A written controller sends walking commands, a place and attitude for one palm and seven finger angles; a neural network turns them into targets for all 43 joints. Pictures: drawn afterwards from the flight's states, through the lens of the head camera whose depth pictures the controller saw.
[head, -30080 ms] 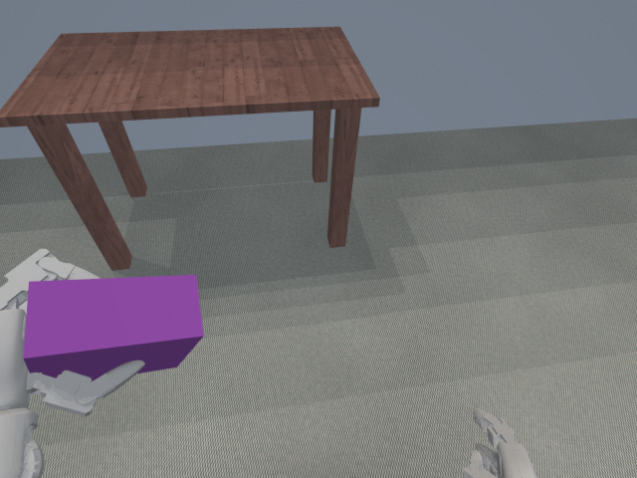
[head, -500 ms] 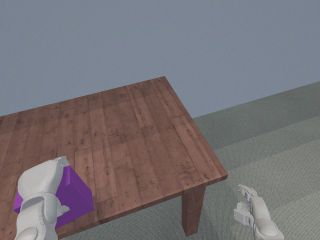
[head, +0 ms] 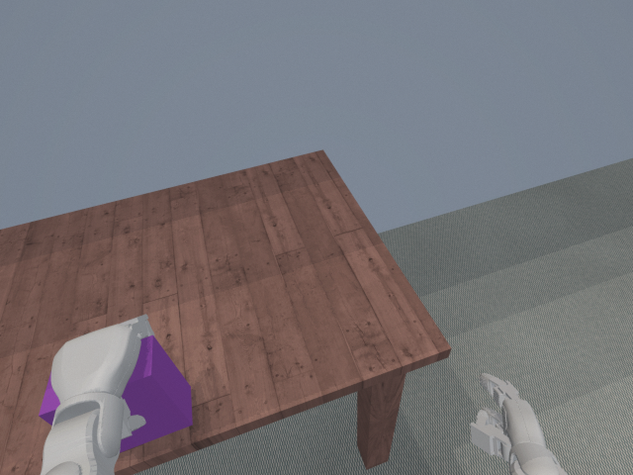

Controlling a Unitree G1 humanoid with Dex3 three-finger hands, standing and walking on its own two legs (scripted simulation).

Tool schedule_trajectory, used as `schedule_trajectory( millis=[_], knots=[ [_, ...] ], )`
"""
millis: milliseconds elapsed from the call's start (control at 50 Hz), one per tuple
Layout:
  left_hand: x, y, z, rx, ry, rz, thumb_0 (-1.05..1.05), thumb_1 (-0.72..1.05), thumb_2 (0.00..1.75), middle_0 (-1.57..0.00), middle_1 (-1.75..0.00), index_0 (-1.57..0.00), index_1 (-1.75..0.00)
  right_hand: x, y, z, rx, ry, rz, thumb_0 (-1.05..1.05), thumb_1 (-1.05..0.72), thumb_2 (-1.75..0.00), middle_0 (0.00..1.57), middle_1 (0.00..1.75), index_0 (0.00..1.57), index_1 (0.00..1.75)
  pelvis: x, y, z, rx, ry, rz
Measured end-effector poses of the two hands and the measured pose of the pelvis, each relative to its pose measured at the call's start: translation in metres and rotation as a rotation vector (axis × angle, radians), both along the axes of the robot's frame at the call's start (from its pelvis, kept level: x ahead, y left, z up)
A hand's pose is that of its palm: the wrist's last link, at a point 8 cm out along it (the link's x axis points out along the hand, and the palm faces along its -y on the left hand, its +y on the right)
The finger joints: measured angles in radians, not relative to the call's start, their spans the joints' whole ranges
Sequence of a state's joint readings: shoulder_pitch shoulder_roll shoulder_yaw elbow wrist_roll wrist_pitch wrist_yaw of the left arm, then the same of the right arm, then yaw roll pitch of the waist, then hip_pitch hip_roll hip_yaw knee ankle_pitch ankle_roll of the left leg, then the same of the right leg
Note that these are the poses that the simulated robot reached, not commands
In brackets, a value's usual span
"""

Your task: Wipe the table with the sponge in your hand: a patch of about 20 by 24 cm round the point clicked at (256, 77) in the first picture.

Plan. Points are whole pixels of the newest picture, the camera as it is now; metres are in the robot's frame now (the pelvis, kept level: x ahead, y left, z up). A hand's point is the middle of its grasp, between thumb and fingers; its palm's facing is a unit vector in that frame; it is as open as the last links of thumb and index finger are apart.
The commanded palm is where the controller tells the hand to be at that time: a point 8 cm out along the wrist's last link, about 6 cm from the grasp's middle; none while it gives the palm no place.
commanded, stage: lower the sponge onto the table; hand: left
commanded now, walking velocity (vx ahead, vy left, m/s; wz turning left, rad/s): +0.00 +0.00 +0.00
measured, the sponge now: (133, 407) +0.19 +0.29 -0.02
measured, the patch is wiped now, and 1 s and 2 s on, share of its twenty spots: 0.00 0.20 0.40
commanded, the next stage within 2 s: wipe forward along the first lane in 0.16 s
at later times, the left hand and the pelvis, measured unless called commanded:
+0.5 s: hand (127, 375) +0.21 +0.29 +0.03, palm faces -0.06 -0.09 -0.99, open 10.1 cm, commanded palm +0.19 +0.28 +0.07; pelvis +0.00 +0.00 +0.00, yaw +1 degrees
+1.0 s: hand (133, 347) +0.24 +0.30 +0.03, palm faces -0.12 -0.03 -0.99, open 10.1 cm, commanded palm +0.23 +0.30 +0.06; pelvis -0.02 -0.03 -0.01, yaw +1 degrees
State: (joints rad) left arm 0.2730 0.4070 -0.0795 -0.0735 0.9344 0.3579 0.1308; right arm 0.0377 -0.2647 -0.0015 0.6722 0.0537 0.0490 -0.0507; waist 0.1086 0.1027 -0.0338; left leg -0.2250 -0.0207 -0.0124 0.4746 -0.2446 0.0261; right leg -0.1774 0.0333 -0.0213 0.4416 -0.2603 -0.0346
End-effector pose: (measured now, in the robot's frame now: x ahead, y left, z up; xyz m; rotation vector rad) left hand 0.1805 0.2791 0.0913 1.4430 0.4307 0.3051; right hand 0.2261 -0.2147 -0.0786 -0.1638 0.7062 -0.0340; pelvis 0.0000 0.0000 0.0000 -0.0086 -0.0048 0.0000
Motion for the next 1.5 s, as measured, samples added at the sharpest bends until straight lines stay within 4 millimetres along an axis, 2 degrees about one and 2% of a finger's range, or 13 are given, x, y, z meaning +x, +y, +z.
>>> schedule_trajectory(
  millis=[260, 540, 680, 1040, 1180, 1500],
  knots=[
    [-0.003, -0.002, -0.004, 0.006, -0.023, 0.007, 0.00, -0.48, 1.04, -0.72, -1.36, -0.73, -1.35, 0.005, 0.009, -0.001, 0.016, 0.006, 0.021, 0.01, -0.91, -0.90, 0.20, 0.30, 0.20, 0.30, 0.001, 0.002, -0.001, 0.000, 0.013, 0.003],
    [0.013, 0.002, -0.006, 0.033, 0.007, 0.018, -0.01, -0.51, 1.05, -0.75, -1.33, -0.76, -1.32, -0.004, 0.005, -0.011, 0.008, 0.042, 0.017, 0.01, -0.91, -0.90, 0.20, 0.30, 0.20, 0.30, -0.006, -0.004, -0.002, 0.003, 0.027, 0.015],
    [0.025, 0.004, -0.007, 0.048, 0.029, 0.016, -0.01, -0.53, 1.08, -0.76, -1.32, -0.77, -1.31, -0.018, -0.009, -0.019, -0.005, 0.074, -0.004, 0.01, -0.91, -0.90, 0.20, 0.30, 0.20, 0.30, -0.010, -0.011, -0.004, 0.005, 0.039, 0.020],
    [0.054, 0.012, -0.009, 0.084, 0.070, -0.003, 0.01, -0.56, 1.12, -0.78, -1.31, -0.78, -1.30, -0.067, -0.059, -0.039, -0.042, 0.167, -0.102, 0.01, -0.91, -0.90, 0.20, 0.30, 0.20, 0.30, -0.020, -0.030, -0.009, 0.008, 0.082, 0.017],
    [0.062, 0.017, -0.007, 0.091, 0.066, -0.004, 0.01, -0.57, 1.12, -0.78, -1.31, -0.79, -1.30, -0.083, -0.069, -0.045, -0.051, 0.201, -0.120, 0.01, -0.91, -0.90, 0.20, 0.30, 0.20, 0.30, -0.025, -0.036, -0.011, 0.009, 0.096, 0.020],
    [0.105, 0.037, -0.005, 0.104, 0.102, 0.006, 0.03, -0.57, 1.12, -0.77, -1.32, -0.78, -1.32, -0.117, -0.087, -0.057, -0.068, 0.296, -0.168, 0.01, -0.91, -0.90, 0.20, 0.30, 0.20, 0.30, -0.026, -0.042, -0.017, 0.002, 0.152, 0.017]
  ],
)
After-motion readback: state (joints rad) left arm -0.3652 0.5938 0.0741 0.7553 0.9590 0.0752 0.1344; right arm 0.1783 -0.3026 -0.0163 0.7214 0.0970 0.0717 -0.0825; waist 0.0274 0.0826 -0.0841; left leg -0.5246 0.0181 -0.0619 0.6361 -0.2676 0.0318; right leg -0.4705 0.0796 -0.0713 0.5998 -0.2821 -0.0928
